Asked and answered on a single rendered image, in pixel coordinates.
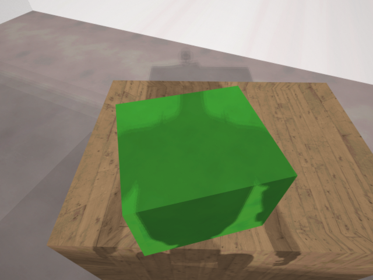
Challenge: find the pedestal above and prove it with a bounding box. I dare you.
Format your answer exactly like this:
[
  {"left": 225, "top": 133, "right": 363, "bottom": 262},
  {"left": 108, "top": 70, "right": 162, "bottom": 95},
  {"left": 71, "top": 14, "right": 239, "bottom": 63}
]
[{"left": 47, "top": 80, "right": 373, "bottom": 280}]

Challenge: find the carton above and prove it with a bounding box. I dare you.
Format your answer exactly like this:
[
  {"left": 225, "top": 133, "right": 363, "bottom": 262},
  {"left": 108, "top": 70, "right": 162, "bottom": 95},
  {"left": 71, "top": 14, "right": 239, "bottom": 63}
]
[{"left": 115, "top": 86, "right": 297, "bottom": 256}]

